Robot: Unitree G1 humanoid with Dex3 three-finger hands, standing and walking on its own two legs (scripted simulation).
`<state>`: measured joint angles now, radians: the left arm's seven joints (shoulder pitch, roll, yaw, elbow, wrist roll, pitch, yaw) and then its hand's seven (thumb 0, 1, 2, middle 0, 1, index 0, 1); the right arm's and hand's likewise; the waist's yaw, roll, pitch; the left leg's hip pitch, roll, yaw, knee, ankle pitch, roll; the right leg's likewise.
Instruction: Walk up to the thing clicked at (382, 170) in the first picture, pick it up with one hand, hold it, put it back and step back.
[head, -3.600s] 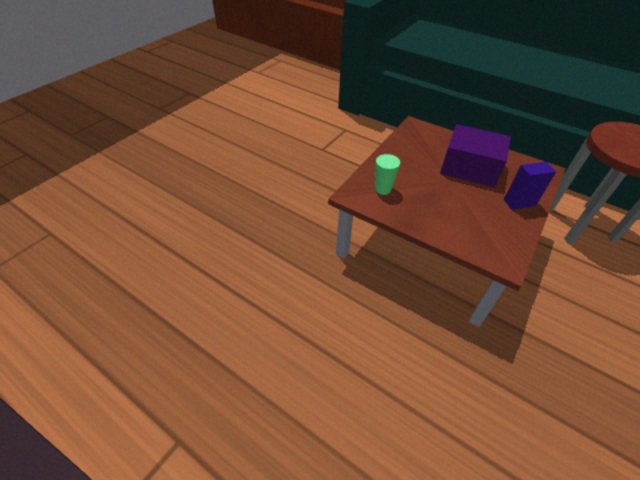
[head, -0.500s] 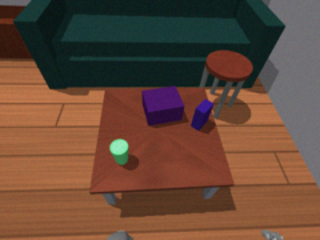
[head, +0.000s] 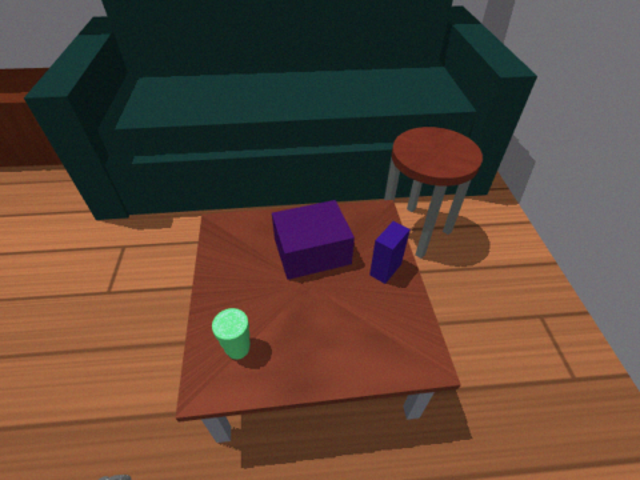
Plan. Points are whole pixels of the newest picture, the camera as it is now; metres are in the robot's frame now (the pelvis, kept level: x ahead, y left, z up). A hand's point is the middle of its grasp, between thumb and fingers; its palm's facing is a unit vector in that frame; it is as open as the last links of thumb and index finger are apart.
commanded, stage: walk up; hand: left
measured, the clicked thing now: (234, 336) +0.52 +0.22 -0.39
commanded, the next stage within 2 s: stand in 0.64 s
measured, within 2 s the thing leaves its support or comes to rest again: neither
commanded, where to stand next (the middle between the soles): +0.07 -0.02 m, yaw +3 degrees
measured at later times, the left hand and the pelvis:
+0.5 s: hand out of the picture +0.10 +0.26 -0.14, palm faces -0.02 -0.94 -0.34, open 7.4 cm; pelvis +0.02 +0.01 +0.01, yaw +0 degrees
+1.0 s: hand out of the picture +0.11 +0.27 -0.14, palm faces -0.02 -0.94 -0.35, open 7.4 cm; pelvis +0.02 +0.02 +0.01, yaw +0 degrees
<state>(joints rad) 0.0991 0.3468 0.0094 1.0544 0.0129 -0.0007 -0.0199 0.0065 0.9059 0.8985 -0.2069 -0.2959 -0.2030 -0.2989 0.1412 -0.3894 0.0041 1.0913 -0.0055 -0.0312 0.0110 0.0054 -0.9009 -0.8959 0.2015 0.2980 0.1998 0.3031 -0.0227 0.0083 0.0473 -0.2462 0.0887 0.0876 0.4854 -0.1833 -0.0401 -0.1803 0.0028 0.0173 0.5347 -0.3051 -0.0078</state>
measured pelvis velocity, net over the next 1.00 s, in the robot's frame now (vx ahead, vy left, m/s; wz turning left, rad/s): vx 0.02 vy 0.02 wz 0.00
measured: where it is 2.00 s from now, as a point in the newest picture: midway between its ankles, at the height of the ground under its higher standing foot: outside the picture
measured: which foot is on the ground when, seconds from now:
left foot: down 0.00-1.00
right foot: down 0.00-1.00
